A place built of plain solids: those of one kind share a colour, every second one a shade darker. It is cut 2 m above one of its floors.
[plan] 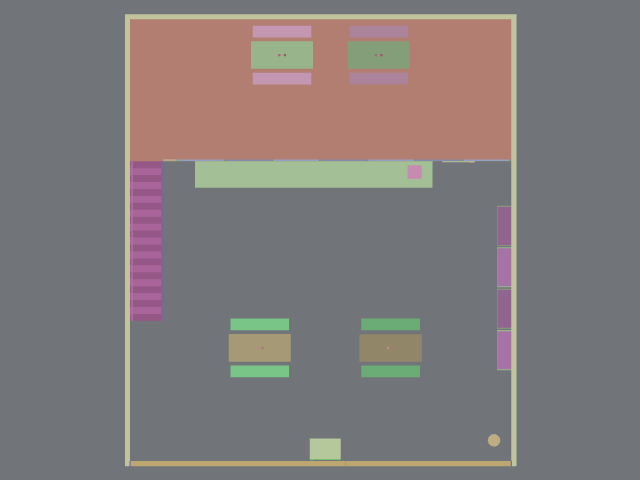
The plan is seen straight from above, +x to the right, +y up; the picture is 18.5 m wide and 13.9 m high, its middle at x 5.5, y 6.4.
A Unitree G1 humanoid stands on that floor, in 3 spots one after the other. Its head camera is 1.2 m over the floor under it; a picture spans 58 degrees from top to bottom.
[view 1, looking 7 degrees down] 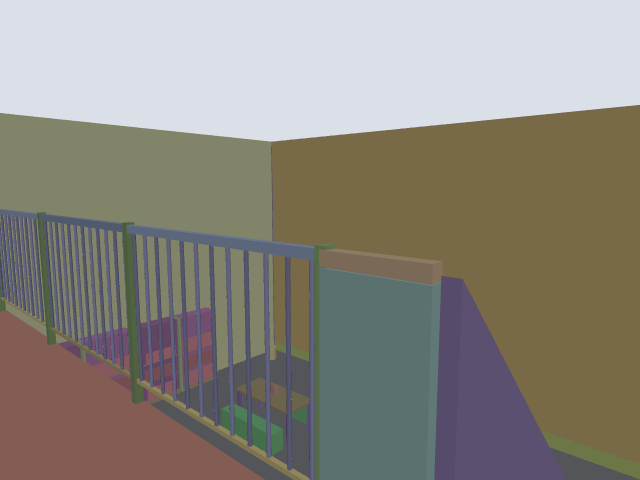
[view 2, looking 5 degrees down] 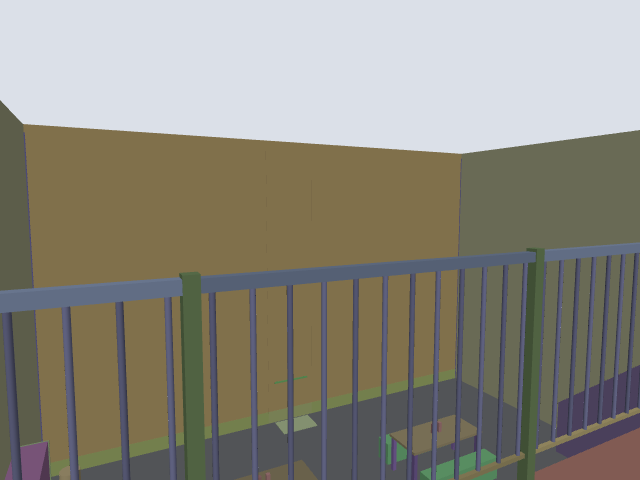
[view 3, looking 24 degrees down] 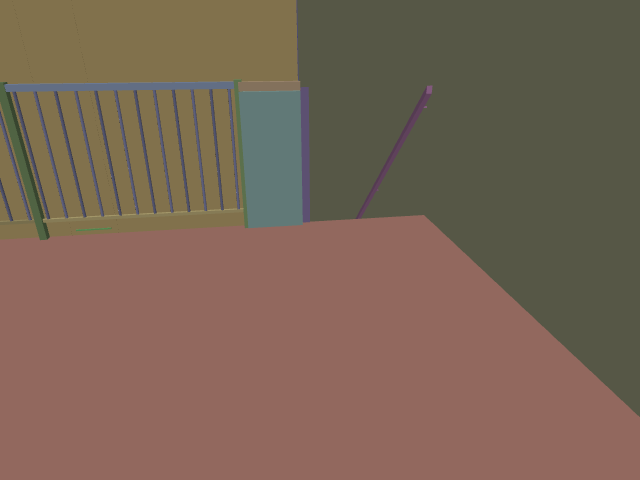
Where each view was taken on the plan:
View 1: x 0.45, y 9.78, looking -49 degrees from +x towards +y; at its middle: window_wall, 13.06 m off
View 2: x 9.84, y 9.88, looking -117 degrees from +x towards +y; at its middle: window_wall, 11.13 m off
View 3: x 1.30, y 11.69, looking -99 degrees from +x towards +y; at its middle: upper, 2.95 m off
